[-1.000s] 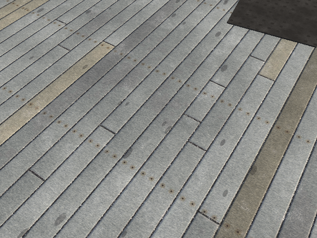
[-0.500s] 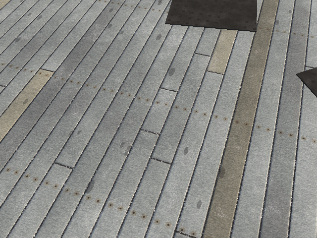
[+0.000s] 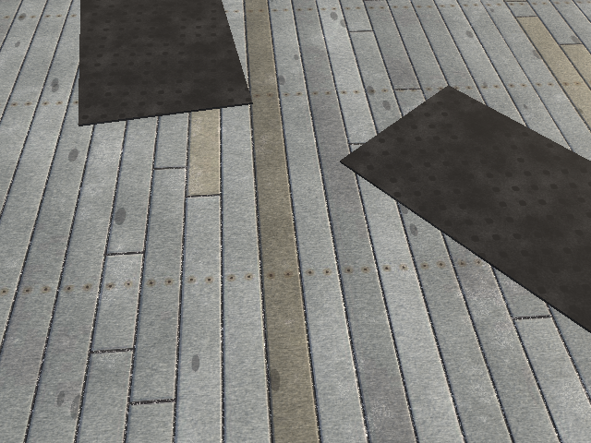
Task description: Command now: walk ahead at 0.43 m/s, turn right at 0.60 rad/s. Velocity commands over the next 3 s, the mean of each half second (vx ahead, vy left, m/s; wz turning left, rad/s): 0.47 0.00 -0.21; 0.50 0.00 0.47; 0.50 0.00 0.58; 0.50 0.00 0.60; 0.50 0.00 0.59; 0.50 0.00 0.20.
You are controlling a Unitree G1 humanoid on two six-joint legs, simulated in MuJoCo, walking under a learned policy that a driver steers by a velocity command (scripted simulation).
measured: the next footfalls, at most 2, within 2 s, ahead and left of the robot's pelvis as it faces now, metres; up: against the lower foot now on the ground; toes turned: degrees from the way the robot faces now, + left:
right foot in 0.10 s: +0.17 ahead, -0.15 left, +0.00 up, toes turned -7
left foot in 0.64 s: +0.54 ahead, +0.01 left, +0.00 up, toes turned +2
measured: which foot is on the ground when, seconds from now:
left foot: down 0.00-0.12, up 0.14-0.62, down 0.64-1.00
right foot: up 0.00-0.08, down 0.10-0.62, up 0.64-1.00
